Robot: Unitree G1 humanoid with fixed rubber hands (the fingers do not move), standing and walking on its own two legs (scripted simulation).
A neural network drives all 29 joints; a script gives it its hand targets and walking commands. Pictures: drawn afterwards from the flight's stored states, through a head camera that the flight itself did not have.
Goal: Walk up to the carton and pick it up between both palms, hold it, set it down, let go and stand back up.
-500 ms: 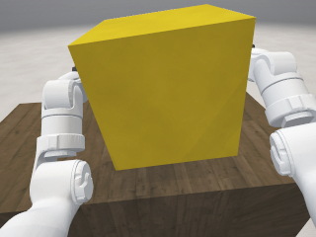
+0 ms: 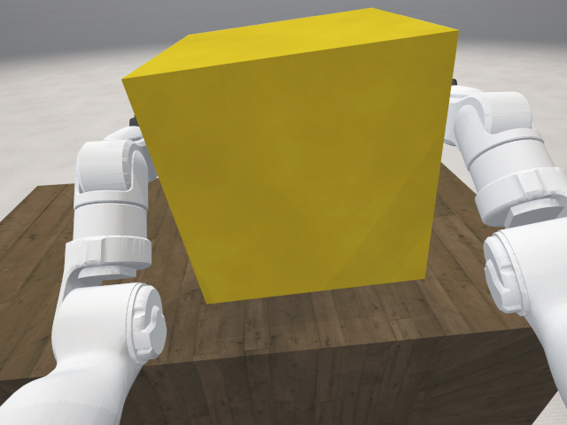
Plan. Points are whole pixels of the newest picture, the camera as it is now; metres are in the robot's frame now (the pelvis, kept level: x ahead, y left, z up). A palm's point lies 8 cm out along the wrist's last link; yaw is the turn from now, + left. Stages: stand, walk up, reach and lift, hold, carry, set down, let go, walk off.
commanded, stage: hold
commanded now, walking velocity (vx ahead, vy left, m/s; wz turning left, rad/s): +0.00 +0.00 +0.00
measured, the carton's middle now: (295, 145) +0.39 +0.00 +0.28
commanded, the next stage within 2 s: none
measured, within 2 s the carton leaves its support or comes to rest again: neither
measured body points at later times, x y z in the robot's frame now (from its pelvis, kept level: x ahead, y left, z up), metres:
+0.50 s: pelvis +0.00 +0.00 +0.00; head -0.10 +0.01 +0.44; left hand +0.38 +0.19 +0.30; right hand +0.39 -0.19 +0.33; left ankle +0.02 +0.13 -0.75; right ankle +0.00 -0.11 -0.75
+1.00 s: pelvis +0.00 +0.00 +0.00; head -0.10 +0.00 +0.44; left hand +0.38 +0.18 +0.30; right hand +0.38 -0.19 +0.33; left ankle +0.02 +0.13 -0.75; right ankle +0.00 -0.11 -0.75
